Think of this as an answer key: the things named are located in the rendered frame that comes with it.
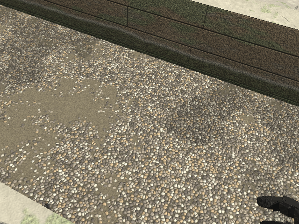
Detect right robot hand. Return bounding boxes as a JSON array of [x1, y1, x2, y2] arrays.
[[256, 195, 299, 224]]

